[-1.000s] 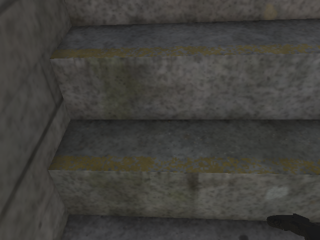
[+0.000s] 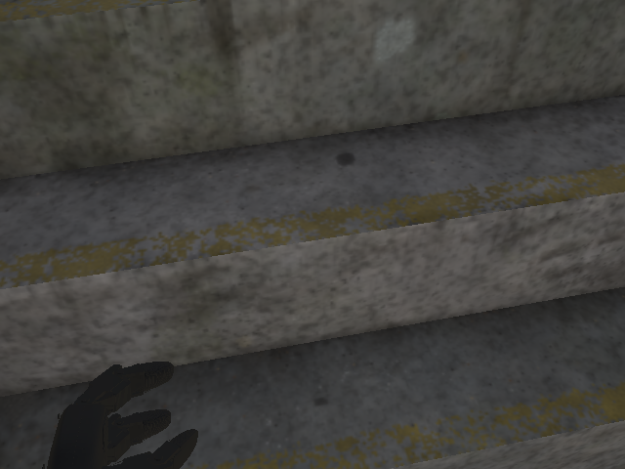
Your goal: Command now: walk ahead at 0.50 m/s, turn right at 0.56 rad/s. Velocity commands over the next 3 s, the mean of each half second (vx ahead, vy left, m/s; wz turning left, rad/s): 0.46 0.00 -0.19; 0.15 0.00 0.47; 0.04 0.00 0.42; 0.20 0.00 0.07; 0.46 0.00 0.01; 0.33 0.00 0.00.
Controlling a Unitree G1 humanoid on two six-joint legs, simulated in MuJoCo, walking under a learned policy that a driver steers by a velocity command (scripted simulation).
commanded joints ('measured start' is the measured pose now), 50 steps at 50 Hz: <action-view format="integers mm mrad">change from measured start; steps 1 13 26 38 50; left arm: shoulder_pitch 256 180 117 327 18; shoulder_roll -76 40 24 144 224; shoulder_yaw -63 0 -14 38 53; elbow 62 86 378 421 301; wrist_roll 28 66 127 92 66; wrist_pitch -31 43 0 59 -2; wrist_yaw -44 -76 -67 35 -84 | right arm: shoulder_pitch -37 -134 -195 -440 -41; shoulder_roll -98 -188 153 226 -159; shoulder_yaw -14 -50 63 109 -37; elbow -29 -116 -205 -301 -189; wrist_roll -2 43 99 65 -12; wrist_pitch -67 -45 -31 -21 59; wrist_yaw -29 -114 -50 -43 -78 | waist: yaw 141 114 -70 65 -121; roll -157 86 -126 -172 195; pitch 31 -14 100 -10 -497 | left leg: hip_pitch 190 -41 -1239 -1583 -154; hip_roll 253 267 -140 -8 12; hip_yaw -198 -112 -253 -193 -993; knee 133 82 2319 1936 280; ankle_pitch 420 636 -267 -507 -1319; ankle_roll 58 148 -70 -148 298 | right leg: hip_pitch -294 752 729 1370 629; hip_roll -127 -297 -607 -643 -302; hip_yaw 107 -175 -17 -35 -60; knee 429 -1211 -1743 -1776 -759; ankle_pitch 130 198 338 681 549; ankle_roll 41 -48 -99 -162 -109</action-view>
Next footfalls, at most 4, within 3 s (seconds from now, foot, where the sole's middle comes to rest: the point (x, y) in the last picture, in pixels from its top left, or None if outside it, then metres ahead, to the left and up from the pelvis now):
0.30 right None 0.08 -0.25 -0.82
0.96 left None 0.23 -0.01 -0.58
1.60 right None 0.07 -0.38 -0.82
2.08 left None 0.24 -0.03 -0.58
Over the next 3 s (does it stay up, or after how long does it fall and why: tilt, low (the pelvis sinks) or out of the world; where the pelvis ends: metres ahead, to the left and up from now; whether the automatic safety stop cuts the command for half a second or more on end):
stays up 0.28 -0.22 0.19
